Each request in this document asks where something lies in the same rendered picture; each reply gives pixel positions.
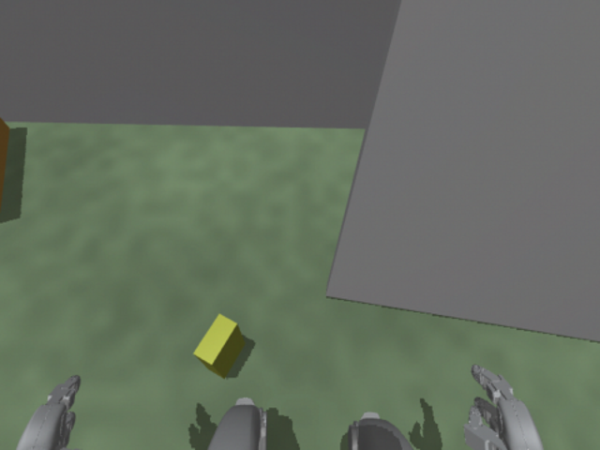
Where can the carton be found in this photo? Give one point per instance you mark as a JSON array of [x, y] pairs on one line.
[[220, 346]]

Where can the left robot hand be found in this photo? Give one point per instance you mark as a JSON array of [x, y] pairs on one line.
[[50, 425]]

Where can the right robot hand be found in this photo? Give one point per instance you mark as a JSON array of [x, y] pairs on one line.
[[511, 424]]

